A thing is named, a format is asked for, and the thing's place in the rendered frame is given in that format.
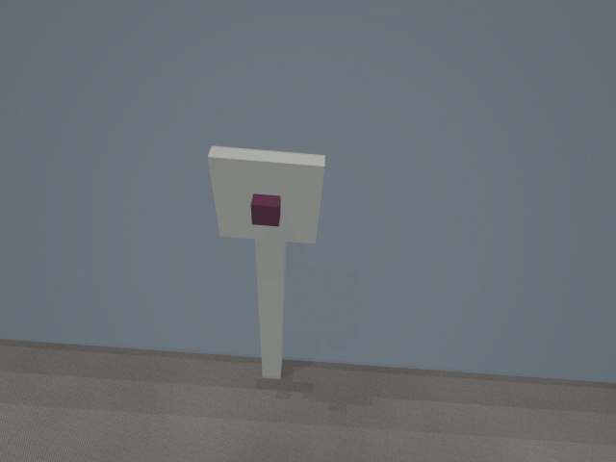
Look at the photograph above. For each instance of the panel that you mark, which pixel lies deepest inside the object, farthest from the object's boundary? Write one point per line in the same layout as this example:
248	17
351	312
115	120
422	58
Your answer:
238	173

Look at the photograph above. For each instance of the button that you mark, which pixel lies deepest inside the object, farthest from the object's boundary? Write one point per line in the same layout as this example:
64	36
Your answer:
265	209

